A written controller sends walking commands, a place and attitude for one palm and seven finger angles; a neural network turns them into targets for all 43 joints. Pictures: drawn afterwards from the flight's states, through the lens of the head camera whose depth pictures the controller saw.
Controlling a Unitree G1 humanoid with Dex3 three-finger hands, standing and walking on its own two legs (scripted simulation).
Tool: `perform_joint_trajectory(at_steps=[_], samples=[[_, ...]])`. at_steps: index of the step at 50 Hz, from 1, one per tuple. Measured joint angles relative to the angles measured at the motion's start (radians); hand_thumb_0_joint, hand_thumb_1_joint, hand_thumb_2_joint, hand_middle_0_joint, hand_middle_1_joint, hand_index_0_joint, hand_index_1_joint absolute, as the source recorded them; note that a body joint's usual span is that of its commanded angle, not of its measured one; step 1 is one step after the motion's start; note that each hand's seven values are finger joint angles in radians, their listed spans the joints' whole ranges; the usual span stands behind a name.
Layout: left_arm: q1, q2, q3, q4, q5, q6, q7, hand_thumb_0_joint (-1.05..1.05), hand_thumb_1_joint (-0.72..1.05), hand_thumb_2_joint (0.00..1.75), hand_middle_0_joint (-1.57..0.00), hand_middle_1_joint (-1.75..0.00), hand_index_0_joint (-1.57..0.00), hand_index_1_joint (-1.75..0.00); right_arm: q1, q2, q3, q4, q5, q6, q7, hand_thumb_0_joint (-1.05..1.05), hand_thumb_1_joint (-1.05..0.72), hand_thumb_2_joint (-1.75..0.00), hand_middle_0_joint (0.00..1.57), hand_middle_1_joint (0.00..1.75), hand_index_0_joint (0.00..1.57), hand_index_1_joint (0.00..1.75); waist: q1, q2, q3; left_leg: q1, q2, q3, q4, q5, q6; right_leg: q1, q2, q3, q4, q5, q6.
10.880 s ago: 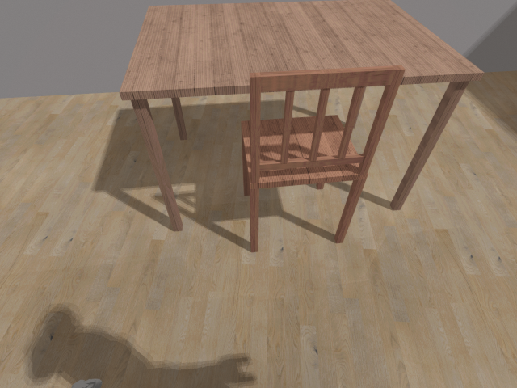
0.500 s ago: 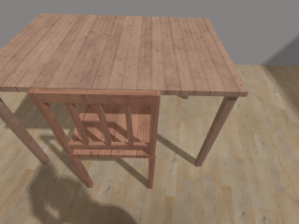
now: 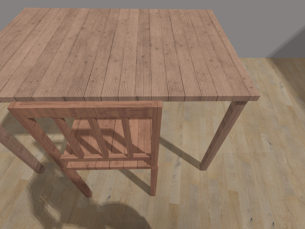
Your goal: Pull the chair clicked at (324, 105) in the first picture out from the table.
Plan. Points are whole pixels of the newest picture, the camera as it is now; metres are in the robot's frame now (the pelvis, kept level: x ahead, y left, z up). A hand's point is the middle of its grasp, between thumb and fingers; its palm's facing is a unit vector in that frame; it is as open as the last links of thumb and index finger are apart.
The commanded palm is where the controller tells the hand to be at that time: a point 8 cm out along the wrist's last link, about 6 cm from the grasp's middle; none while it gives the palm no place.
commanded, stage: come to a stop and stand still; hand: left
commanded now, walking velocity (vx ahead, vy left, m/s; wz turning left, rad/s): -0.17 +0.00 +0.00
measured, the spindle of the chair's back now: (99, 138) +0.41 +0.21 -0.09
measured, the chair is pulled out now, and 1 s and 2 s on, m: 0.00 0.00 0.00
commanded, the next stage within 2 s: look again from close up in 0.90 s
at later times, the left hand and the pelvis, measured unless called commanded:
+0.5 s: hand out of the picture +0.03 +0.21 -0.16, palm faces +0.02 -0.97 -0.26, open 7.4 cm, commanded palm none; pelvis -0.02 +0.01 +0.00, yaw +1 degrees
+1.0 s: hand out of the picture -0.01 +0.21 -0.17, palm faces +0.00 -0.98 -0.21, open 7.4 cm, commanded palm none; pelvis -0.02 +0.03 +0.01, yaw +0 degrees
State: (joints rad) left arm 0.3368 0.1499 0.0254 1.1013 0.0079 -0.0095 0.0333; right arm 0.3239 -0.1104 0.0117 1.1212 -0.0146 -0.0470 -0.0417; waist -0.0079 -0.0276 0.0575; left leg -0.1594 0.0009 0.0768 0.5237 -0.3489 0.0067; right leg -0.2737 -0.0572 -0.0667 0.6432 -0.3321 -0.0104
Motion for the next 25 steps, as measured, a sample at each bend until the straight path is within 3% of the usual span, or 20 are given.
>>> perform_joint_trajectory(at_steps=[5, 11, 17, 25], samples=[[-0.064, -0.002, -0.006, -0.037, 0.003, -0.022, 0.014, 0.01, 0.92, 0.9, -0.2, -0.3, -0.2, -0.29, -0.019, 0.002, -0.015, 0.019, 0.012, 0.037, 0.004, 0.0, -0.91, -0.9, 0.2, 0.3, 0.2, 0.3, -0.001, 0.041, -0.014, 0.003, 0.008, -0.021, -0.01, -0.001, -0.016, 0.028, 0.01, -0.02, -0.062, 0.002, -0.004], [-0.119, 0.008, 0.0, -0.082, 0.01, -0.009, 0.022, 0.01, 0.92, 0.9, -0.2, -0.3, -0.2, -0.29, -0.066, -0.03, -0.043, -0.014, 0.011, 0.063, 0.0, 0.02, -0.92, -0.9, 0.2, 0.3, 0.2, 0.3, 0.002, 0.048, -0.002, -0.054, 0.019, -0.015, 0.044, -0.013, -0.02, 0.017, 0.011, -0.036, -0.053, 0.005, -0.007], [-0.127, 0.03, -0.004, -0.082, 0.002, 0.03, 0.014, 0.0, 0.92, 0.9, -0.2, -0.3, -0.2, -0.29, -0.099, -0.041, -0.042, -0.053, 0.002, 0.047, 0.007, 0.01, -0.92, -0.9, 0.2, 0.3, 0.19, 0.3, 0.012, -0.012, 0.0, -0.012, -0.011, 0.032, -0.023, 0.04, 0.015, 0.012, -0.009, 0.016, -0.046, 0.014, 0.005], [-0.076, 0.048, -0.031, -0.13, 0.004, 0.014, 0.013, 0.0, 0.91, 0.9, -0.2, -0.3, -0.2, -0.29, -0.117, -0.074, -0.048, -0.144, -0.004, 0.058, 0.034, 0.01, -0.91, -0.9, 0.2, 0.3, 0.2, 0.3, -0.005, 0.039, -0.034, -0.071, 0.009, 0.012, 0.039, 0.029, 0.018, 0.001, 0.012, 0.005, -0.076, 0.052, 0.016]])
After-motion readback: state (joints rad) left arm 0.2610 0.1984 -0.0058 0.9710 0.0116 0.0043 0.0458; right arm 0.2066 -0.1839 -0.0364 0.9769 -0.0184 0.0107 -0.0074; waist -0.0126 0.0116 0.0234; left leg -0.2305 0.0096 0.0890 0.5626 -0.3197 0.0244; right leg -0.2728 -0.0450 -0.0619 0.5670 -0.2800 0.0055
